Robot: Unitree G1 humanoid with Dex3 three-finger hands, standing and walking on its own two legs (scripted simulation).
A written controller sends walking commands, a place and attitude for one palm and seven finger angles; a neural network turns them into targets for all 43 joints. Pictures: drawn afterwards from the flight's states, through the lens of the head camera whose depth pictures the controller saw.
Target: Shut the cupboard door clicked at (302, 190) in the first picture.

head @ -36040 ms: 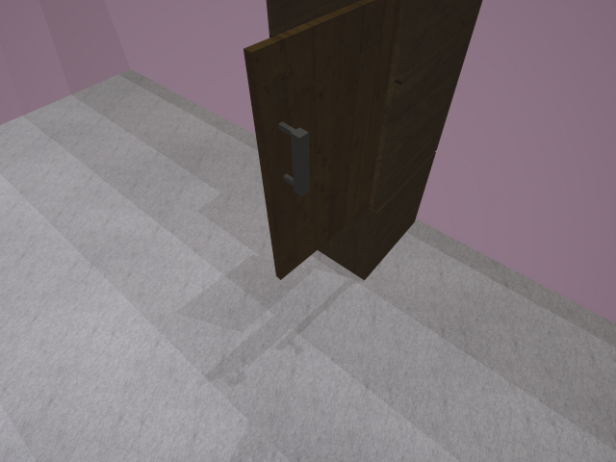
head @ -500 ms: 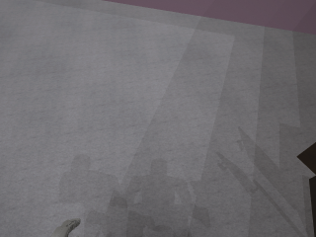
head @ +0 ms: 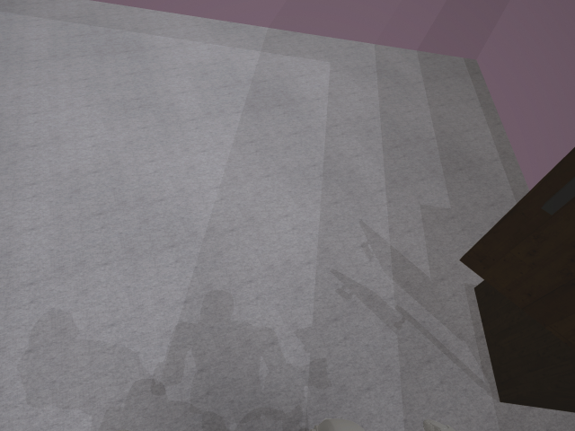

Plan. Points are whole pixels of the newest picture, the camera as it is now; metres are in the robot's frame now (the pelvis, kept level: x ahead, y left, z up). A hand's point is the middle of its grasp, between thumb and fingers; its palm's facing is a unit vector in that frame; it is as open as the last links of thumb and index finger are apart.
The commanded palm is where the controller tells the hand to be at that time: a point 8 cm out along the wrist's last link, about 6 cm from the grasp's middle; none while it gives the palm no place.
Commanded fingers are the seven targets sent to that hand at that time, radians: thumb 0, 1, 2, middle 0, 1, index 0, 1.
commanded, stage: turn to face it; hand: left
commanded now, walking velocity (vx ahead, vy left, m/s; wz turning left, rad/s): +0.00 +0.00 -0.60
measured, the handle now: out of the picture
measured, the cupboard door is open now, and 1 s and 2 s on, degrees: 49 49 49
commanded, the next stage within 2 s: take the last steps up to it in 1.16 s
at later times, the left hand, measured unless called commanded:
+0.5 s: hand (207, 404) +0.17 +0.13 -0.15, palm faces -0.28 -0.93 -0.26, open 7.4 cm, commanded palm none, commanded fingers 0.00 0.90 0.90 -0.20 -0.30 -0.20 -0.30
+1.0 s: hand (235, 348) +0.26 +0.10 -0.16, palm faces -0.53 -0.81 -0.23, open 7.4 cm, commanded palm none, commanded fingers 0.00 0.90 0.90 -0.20 -0.30 -0.20 -0.30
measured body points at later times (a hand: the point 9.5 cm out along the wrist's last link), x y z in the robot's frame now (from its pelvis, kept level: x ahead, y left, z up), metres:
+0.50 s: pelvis +0.03 -0.04 +0.00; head +0.07 -0.07 +0.45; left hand +0.18 +0.18 -0.13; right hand +0.02 -0.32 -0.14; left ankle +0.06 +0.11 -0.67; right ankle -0.02 -0.14 -0.74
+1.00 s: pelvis +0.06 -0.03 +0.00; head +0.10 -0.04 +0.45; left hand +0.29 +0.14 -0.14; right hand -0.04 -0.27 -0.14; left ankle +0.11 +0.08 -0.74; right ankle -0.03 -0.13 -0.70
